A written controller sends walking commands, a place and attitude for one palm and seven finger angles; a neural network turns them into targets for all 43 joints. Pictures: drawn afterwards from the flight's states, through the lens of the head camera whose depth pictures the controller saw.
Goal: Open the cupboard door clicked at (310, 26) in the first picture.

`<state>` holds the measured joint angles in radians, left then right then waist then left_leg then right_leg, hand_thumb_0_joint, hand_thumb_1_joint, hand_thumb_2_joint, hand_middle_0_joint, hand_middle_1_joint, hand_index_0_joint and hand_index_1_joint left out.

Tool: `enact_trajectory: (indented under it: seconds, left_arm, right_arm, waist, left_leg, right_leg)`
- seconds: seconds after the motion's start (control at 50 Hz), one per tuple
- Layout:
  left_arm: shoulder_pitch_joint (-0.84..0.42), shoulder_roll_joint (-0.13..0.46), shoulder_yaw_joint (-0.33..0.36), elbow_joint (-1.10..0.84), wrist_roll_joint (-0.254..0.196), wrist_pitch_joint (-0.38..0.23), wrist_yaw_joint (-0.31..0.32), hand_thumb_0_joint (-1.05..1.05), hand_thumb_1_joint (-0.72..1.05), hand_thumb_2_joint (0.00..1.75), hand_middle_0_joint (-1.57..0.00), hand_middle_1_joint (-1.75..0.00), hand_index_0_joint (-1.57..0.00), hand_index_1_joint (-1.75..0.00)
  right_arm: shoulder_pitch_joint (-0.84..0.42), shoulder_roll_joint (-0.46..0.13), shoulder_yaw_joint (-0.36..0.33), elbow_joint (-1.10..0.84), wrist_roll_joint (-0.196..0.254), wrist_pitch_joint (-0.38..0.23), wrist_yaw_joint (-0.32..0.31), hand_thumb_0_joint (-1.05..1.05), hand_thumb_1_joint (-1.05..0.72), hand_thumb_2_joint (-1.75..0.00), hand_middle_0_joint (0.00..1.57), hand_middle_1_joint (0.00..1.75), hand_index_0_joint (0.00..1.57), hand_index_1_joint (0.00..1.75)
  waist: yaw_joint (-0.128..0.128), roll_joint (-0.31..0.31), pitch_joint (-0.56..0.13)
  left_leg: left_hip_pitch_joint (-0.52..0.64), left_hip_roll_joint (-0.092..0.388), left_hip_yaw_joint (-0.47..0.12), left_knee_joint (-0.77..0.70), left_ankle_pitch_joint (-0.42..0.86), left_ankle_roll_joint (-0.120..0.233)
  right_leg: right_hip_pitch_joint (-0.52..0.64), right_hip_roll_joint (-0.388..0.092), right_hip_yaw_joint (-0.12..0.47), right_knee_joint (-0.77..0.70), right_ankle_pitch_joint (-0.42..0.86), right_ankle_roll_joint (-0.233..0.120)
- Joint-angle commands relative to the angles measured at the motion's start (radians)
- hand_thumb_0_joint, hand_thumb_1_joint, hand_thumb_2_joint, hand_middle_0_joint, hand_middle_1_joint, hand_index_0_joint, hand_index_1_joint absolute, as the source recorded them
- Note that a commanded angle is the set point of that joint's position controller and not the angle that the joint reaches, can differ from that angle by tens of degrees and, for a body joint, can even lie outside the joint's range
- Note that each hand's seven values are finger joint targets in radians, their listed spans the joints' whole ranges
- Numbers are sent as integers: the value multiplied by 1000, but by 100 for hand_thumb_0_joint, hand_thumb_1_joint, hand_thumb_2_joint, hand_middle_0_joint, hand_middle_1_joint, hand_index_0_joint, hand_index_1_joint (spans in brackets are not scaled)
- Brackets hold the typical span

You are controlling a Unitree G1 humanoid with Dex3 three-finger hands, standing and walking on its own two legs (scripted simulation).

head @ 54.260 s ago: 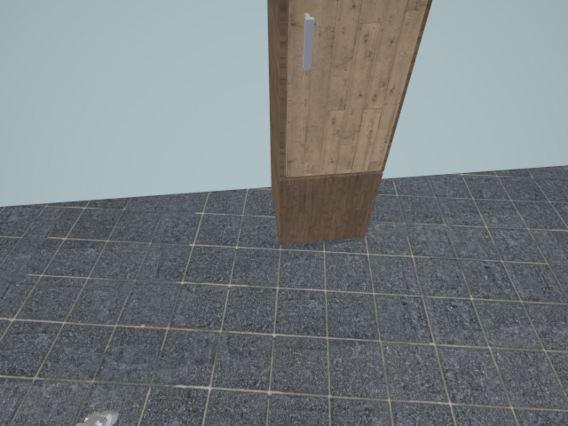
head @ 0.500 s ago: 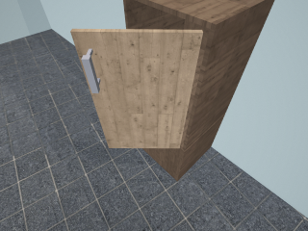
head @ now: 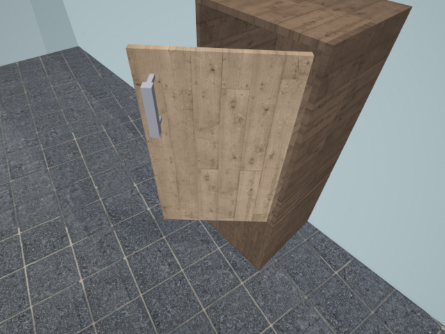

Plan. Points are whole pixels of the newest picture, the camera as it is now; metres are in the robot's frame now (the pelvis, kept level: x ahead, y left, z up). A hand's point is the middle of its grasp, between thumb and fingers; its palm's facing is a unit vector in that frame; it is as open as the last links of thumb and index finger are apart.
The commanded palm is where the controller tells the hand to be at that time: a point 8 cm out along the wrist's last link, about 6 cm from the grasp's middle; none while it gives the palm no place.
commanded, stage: come to a stop and stand still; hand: left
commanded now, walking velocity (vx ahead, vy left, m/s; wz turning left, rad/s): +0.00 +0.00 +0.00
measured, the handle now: (153, 106) +0.52 +0.19 +0.15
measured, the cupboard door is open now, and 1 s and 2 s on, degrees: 46 46 46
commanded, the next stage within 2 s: look again from close up in 0.76 s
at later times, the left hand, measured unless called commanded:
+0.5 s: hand out of the picture -0.07 +0.24 -0.16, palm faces +0.00 -0.96 -0.27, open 7.4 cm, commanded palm none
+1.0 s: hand out of the picture -0.08 +0.21 -0.16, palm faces +0.02 -0.97 -0.25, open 7.4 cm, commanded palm none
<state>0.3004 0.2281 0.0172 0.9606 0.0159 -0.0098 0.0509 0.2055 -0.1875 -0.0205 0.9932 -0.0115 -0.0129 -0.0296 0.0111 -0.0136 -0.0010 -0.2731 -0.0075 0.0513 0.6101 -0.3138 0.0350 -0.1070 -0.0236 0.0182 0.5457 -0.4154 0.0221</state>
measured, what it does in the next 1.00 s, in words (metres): shifts its weight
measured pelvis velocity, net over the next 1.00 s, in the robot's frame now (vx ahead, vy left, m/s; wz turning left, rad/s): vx -0.08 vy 0.00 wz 0.02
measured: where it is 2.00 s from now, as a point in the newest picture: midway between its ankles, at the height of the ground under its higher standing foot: outside the picture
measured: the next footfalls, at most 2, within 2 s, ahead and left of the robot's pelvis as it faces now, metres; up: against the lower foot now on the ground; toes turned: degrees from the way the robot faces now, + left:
none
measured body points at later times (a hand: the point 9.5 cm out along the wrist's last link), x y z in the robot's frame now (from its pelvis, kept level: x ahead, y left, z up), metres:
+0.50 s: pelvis -0.07 +0.02 +0.01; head -0.07 +0.03 +0.46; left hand -0.07 +0.29 -0.14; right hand -0.01 -0.26 -0.12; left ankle +0.01 +0.10 -0.73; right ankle -0.07 -0.14 -0.73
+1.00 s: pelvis -0.08 +0.00 +0.01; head -0.09 +0.01 +0.46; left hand -0.08 +0.26 -0.14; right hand -0.03 -0.26 -0.13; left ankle +0.01 +0.10 -0.73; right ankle -0.07 -0.14 -0.73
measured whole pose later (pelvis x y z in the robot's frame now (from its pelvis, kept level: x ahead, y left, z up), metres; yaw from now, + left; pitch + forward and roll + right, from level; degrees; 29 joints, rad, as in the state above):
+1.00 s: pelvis -0.08 +0.00 +0.01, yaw +1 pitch -2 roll -1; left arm 0.31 0.25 0.00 1.08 0.03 0.00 0.01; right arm 0.20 -0.25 -0.03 1.10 -0.01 0.01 0.00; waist 0.01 0.00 0.01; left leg -0.29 -0.01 0.03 0.41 -0.08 0.03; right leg -0.16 -0.02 0.00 0.44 -0.24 0.03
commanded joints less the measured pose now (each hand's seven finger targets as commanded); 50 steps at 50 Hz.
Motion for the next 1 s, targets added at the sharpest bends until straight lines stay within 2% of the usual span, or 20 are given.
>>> enact_trajectory:
  seconds: [0.0,0.04,0.1,0.18,0.28,0.4,0.52,0.66,0.72,0.8,0.9,0.98]
  left_arm:
    - [25,159,30,-58,4,-4,3,0,90,90,-20,-30,-20,-30]
    - [17,158,27,-61,5,1,-1,0,90,90,-20,-30,-20,-30]
    - [-21,182,27,-66,6,4,-11,0,90,90,-20,-30,-20,-30]
    - [-28,195,24,-56,9,7,-21,0,90,90,-20,-30,-20,-30]
    - [-14,205,22,-35,12,8,-26,0,90,90,-20,-30,-20,-30]
    - [12,210,18,3,12,5,-28,0,90,90,-20,-30,-20,-30]
    - [40,203,13,35,12,-1,-27,0,90,90,-20,-30,-20,-30]
    - [53,194,12,66,11,-4,-25,0,90,90,-20,-30,-20,-30]
    - [69,185,11,77,12,-3,-24,0,90,90,-20,-30,-20,-30]
    - [63,183,13,82,12,-4,-24,0,90,90,-20,-30,-20,-30]
    - [45,182,14,79,10,-10,-23,0,90,90,-20,-30,-20,-30]
    - [29,185,15,76,10,-10,-22,0,90,90,-20,-30,-20,-30]
  right_arm:
    - [-9,-194,-43,-67,-4,-17,-1,0,-90,-90,20,30,20,30]
    - [-32,-198,-40,-67,-5,-17,4,0,-90,-90,20,30,20,30]
    - [-61,-226,-40,-73,-6,-15,11,0,-90,-90,20,30,20,30]
    - [-75,-250,-41,-72,-7,-11,18,0,-90,-90,20,30,20,30]
    - [-75,-272,-44,-62,-6,-7,23,0,-90,-90,20,30,20,30]
    - [-60,-284,-46,-35,-2,-2,25,0,-90,-90,20,30,20,30]
    - [-42,-270,-44,-5,3,3,25,0,-90,-90,20,30,20,30]
    - [-24,-262,-44,28,3,4,23,0,-90,-90,20,30,20,30]
    - [-25,-256,-44,35,4,6,23,0,-90,-90,20,30,20,30]
    - [-23,-253,-45,44,2,4,22,0,-90,-90,20,30,20,30]
    - [-19,-243,-42,51,3,-1,21,0,-90,-90,20,30,20,30]
    - [-23,-237,-39,56,3,2,22,0,-90,-90,20,30,20,30]
  waist:
    - [-5,26,15]
    - [1,14,19]
    - [-1,35,52]
    - [0,59,61]
    - [1,63,45]
    - [-4,51,43]
    - [-7,27,52]
    - [-13,32,64]
    - [-5,30,75]
    - [-8,29,75]
    - [-13,19,52]
    - [-13,12,87]
  left_leg:
    - [66,101,-113,-121,431,32]
    - [65,104,-121,-143,384,32]
    - [30,108,-149,-225,171,27]
    - [0,113,-180,-311,-41,19]
    - [-10,123,-207,-373,-156,13]
    - [8,120,-207,-384,-175,5]
    - [25,113,-192,-361,-141,2]
    - [26,106,-189,-355,-136,-6]
    - [12,111,-194,-363,-151,-4]
    - [15,107,-189,-360,-139,-8]
    - [49,104,-173,-331,-64,-10]
    - [28,100,-171,-329,-79,-13]
  right_leg:
    - [-75,-59,27,-73,372,-47]
    - [-77,-55,24,-89,310,-40]
    - [-96,-55,30,-130,178,-39]
    - [-97,-53,24,-149,113,-38]
    - [-87,-52,14,-156,88,-37]
    - [-113,-56,23,-180,59,-42]
    - [-144,-68,44,-219,31,-45]
    - [-174,-69,58,-230,-4,-46]
    - [-171,-65,51,-227,1,-45]
    - [-183,-68,56,-225,-6,-46]
    - [-184,-76,68,-234,26,-49]
    - [-202,-78,78,-256,-16,-49]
